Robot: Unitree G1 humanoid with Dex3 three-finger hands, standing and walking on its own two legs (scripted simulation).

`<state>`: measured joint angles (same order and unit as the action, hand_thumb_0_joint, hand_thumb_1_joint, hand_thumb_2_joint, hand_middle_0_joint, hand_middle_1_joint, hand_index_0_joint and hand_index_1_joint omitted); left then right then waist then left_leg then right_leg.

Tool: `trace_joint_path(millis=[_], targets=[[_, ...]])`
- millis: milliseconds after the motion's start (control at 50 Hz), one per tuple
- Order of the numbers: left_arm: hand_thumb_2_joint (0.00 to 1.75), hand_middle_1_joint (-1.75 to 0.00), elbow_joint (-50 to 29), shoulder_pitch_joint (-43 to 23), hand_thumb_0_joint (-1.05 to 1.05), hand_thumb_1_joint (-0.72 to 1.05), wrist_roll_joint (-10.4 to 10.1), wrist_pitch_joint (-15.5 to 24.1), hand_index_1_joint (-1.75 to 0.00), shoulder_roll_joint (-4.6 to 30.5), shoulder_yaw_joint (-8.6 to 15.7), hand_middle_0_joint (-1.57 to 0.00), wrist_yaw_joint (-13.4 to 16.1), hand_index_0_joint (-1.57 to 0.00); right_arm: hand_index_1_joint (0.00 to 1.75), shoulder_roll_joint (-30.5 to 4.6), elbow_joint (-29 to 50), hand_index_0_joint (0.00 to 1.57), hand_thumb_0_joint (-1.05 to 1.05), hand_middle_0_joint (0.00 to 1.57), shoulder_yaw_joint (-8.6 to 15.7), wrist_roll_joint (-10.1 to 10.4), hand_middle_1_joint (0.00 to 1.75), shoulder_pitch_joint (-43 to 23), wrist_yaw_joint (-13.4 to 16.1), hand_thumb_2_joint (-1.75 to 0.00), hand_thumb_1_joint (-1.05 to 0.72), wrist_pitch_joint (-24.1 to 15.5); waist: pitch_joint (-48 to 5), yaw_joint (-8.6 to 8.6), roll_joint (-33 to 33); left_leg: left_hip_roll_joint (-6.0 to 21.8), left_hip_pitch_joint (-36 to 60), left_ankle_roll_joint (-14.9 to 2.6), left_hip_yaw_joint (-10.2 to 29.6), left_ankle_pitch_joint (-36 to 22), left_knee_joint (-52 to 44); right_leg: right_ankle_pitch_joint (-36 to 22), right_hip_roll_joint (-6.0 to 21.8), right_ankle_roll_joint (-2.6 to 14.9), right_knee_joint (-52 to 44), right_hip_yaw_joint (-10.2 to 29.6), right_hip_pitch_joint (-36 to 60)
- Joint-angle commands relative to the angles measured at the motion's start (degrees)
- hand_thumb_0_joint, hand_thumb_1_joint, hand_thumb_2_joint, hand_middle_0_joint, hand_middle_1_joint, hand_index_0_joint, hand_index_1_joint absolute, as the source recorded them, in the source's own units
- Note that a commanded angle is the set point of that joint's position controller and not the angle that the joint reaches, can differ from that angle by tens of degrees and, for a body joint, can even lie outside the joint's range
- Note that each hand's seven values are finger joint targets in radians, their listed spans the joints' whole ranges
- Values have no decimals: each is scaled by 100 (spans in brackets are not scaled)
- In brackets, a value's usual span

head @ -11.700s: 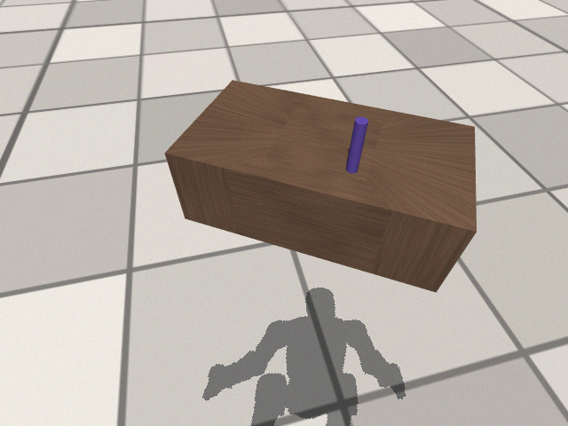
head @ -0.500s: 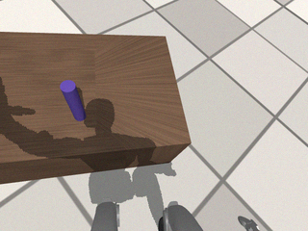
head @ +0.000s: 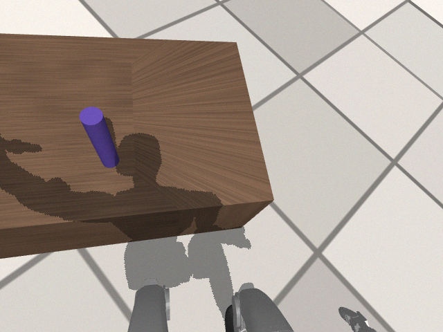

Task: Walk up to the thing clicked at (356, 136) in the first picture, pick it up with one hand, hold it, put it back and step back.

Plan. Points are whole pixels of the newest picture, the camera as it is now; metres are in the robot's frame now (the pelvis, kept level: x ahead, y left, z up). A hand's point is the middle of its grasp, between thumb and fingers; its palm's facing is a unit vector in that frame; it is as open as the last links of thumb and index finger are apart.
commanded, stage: go down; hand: left
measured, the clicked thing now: (102, 141) +0.54 +0.23 -0.18
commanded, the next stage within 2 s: none
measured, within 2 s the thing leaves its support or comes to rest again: neither
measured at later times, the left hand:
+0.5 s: hand out of the picture +0.44 +0.43 +0.10, palm faces +0.31 -0.95 -0.01, open 17.2 cm
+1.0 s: hand out of the picture +0.45 +0.43 +0.09, palm faces +0.30 -0.95 +0.01, open 17.1 cm
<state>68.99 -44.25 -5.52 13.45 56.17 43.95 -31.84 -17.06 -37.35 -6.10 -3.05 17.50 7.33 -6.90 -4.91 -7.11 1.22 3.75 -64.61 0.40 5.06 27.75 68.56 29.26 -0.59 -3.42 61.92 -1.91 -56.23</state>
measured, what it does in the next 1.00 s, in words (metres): stands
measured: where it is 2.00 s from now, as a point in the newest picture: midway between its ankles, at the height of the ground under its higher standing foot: outside the picture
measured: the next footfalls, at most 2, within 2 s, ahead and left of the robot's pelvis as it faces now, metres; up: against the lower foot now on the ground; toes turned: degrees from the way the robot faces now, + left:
none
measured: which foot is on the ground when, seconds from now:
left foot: down 0.00-1.00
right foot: down 0.00-1.00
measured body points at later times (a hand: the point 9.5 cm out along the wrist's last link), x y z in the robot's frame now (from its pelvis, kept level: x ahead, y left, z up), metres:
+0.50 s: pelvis +0.00 +0.00 +0.00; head +0.16 +0.07 +0.41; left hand +0.42 +0.48 +0.10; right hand +0.06 -0.27 -0.09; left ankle +0.03 +0.11 -0.64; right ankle +0.00 -0.17 -0.64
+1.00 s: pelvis +0.00 +0.01 -0.01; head +0.17 +0.07 +0.41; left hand +0.42 +0.48 +0.09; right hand +0.06 -0.27 -0.09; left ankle +0.03 +0.11 -0.64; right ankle +0.00 -0.17 -0.64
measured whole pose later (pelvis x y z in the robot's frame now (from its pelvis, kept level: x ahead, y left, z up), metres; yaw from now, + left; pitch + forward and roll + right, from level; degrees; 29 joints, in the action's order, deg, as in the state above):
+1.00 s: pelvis +0.00 +0.01 -0.01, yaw -1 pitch +25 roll -7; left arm 69.2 -49.2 -6.2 14.7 58.3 44.1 -32.5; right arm -16.9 -37.0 -7.3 -3.0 17.6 6.7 -5.6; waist -4.8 -8.3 1.2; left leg 3.8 -68.0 0.0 5.5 28.5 70.8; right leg 29.6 -0.8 -3.7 63.2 -2.2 -59.1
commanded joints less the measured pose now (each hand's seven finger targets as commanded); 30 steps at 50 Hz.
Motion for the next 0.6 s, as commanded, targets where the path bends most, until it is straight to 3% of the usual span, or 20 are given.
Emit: trace_joint_path(millis=[0, 200, 220, 300, 360, 520, 580], targets=[[5, -1, -1199, -1724, 0, -45, -184, 366, -3, 2422, 203, -5, -24, -4, 30, -1270, 296, 20, 0, 20, 450, 26, 30, 853, 146, -90, -89, -123, -2735, 110, -1627, -51, 3141, -62, -10, -2185, -827, -1450, -139, 446, -641, -168, 203], [5, -2, -1149, -1873, 0, -45, -144, 345, -3, 2609, 218, -6, -34, -4, 30, -1286, 285, 20, 0, 20, 409, 16, 30, 930, 126, -90, -90, -106, -2737, 136, -1784, -46, 3064, -28, 44, -2390, -763, -1510, -142, 466, -546, -202, 74], [6, -2, -1129, -1803, 0, -46, -141, 354, -3, 2703, 290, -5, -24, -4, 30, -1273, 318, 20, 0, 20, 396, 34, 30, 860, 122, -90, -89, -102, -2700, 173, -1790, -48, 3002, -32, 39, -2200, -790, -1376, -145, 469, -547, -192, 49], [5, -2, -1178, -1909, 0, -45, -196, 357, -4, 2509, 195, -5, -62, -4, 30, -1301, 326, 20, 0, 20, 424, 37, 30, 922, 125, -90, -89, -82, -2786, 53, -1693, -34, 3090, -39, 43, -2238, -769, -1473, -164, 454, -581, -203, 92], [5, -2, -1259, -1906, 0, -45, -215, 338, -3, 2577, 217, -5, -66, -4, 30, -1318, 325, 20, 0, 20, 423, 50, 30, 943, 114, -90, -90, -87, -2883, 100, -1777, -31, 3254, -22, 67, -2507, -747, -1548, -157, 462, -568, -210, 37], [5, -2, -1349, -2024, 0, -45, -239, 370, -4, 2574, 202, -5, -4, -4, 30, -1269, 289, 20, 0, 20, 401, 61, 30, 978, 117, -90, -89, -56, -2754, 117, -1744, -58, 3063, -55, 17, -2216, -771, -1447, -151, 460, -621, -176, 126], [5, -2, -1182, -1877, 0, -44, -229, 389, -4, 2549, 254, -5, 3, -4, 30, -1276, 268, 20, 0, 20, 394, 58, 30, 954, 105, -90, -89, -48, -2774, 125, -1743, -17, 3231, -12, 94, -2526, -768, -1503, -172, 467, -560, -233, -31]])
